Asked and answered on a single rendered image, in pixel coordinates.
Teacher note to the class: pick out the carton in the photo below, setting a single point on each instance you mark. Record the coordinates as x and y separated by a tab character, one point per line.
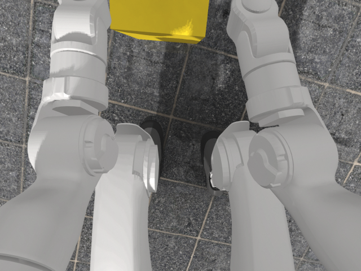
182	21

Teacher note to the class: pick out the robot right shin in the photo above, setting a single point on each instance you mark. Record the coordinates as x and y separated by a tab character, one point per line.
234	127

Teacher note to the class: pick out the robot left forearm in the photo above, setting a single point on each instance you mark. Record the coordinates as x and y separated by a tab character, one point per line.
78	60

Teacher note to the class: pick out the right robot upper arm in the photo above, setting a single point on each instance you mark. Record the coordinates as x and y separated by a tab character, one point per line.
298	164

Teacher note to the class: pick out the left robot upper arm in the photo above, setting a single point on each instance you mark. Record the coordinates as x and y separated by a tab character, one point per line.
40	227

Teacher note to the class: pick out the robot right thigh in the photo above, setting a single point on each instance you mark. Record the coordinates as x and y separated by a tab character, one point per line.
260	234

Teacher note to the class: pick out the robot right forearm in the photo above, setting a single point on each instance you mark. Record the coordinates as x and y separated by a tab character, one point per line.
268	67

